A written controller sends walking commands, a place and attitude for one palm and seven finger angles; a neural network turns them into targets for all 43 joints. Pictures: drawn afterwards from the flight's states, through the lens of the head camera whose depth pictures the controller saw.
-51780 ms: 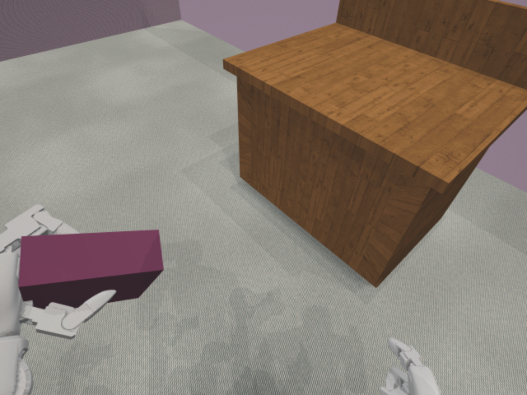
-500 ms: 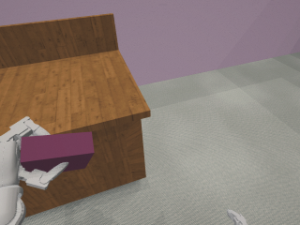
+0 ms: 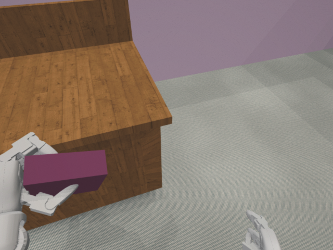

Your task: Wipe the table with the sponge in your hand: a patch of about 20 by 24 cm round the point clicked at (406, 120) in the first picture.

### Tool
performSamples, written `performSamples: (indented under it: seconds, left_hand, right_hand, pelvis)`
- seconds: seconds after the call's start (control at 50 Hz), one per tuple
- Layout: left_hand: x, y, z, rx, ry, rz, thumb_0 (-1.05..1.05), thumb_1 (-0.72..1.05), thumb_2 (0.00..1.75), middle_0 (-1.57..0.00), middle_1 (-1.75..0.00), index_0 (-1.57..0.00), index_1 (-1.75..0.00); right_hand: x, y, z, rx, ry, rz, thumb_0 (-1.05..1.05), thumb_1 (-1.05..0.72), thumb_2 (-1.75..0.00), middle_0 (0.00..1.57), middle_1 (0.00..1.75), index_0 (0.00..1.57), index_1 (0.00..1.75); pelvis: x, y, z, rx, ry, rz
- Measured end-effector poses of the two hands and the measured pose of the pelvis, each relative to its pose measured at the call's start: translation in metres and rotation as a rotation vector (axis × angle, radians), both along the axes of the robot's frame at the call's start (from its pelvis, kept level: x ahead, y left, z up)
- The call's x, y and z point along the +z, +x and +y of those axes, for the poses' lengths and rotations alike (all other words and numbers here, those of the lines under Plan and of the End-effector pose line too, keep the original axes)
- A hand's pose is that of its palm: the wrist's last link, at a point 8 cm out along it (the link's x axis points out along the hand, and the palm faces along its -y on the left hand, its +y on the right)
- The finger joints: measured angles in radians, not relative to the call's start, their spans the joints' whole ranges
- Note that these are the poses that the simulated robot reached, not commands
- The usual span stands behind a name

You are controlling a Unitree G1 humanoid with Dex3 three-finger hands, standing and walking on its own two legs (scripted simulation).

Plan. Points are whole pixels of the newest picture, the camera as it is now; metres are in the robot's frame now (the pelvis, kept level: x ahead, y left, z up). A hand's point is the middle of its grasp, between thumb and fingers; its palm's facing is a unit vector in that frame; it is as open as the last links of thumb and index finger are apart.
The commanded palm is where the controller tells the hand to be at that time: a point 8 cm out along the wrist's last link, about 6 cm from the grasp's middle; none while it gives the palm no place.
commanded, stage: stop stepping back and stand still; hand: left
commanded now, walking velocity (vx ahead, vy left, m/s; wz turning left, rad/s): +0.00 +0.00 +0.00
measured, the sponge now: (79, 174) +0.23 +0.20 +0.12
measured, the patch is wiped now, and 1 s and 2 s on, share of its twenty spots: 1.00 1.00 1.00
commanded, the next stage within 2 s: stand and wait in 0.52 s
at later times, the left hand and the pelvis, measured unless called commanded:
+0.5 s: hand (28, 170) +0.21 +0.27 +0.15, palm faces +0.39 -0.86 -0.34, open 9.1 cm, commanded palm +0.16 +0.31 +0.18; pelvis +0.00 +0.03 +0.00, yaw +0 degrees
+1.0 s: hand (23, 172) +0.21 +0.28 +0.15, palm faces +0.39 -0.85 -0.35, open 9.1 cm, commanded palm +0.16 +0.32 +0.18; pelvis +0.00 +0.04 +0.01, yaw +0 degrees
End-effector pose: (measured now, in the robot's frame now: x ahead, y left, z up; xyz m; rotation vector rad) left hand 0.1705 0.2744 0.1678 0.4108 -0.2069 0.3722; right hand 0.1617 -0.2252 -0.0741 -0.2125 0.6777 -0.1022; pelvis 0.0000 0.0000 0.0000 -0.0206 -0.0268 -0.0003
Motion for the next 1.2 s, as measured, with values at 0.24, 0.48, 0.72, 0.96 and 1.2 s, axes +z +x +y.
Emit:
performSamples:
  seconds: [0.24, 0.48, 0.72, 0.96, 1.2]
  left_hand:
    - [0.005, 0.007, 0.027, 0.003, 0.02, -0.005, -0.02, -0.46, 1.11, -0.82, -1.41, -0.84, -1.46]
    - [-0.001, 0.004, 0.039, -0.006, -0.01, -0.004, -0.02, -0.46, 1.1, -0.82, -1.41, -0.84, -1.46]
    - [-0.003, -0.001, 0.049, 0.015, -0.012, -0.007, -0.02, -0.46, 1.1, -0.82, -1.41, -0.84, -1.46]
    - [-0.004, 0.0, 0.049, 0.003, -0.002, 0.005, -0.02, -0.46, 1.1, -0.82, -1.41, -0.84, -1.46]
    - [-0.001, -0.002, 0.046, 0.01, 0.004, 0.001, -0.02, -0.46, 1.1, -0.82, -1.41, -0.84, -1.46]
  right_hand:
    - [0.014, 0.011, 0.014, -0.01, -0.033, -0.015, 0.01, -0.9, -0.9, 0.21, 0.3, 0.21, 0.3]
    - [0.021, 0.014, 0.032, 0.003, -0.048, -0.033, 0.01, -0.9, -0.9, 0.21, 0.3, 0.21, 0.3]
    - [0.017, 0.005, 0.041, 0.008, -0.038, -0.014, 0.01, -0.9, -0.9, 0.21, 0.3, 0.21, 0.3]
    - [0.015, -0.001, 0.037, -0.004, -0.05, 0.002, 0.01, -0.9, -0.9, 0.21, 0.3, 0.21, 0.3]
    - [0.016, 0.005, 0.035, -0.002, -0.039, -0.018, 0.01, -0.9, -0.9, 0.21, 0.3, 0.21, 0.3]
  pelvis:
    - [0.004, 0.005, 0.018, -0.01, -0.003, 0.009]
    - [0.005, 0.002, 0.032, -0.009, -0.007, 0.009]
    - [0.005, -0.001, 0.039, -0.008, -0.011, 0.011]
    - [0.005, -0.002, 0.04, -0.006, -0.013, 0.013]
    - [0.005, -0.002, 0.038, -0.007, -0.011, 0.011]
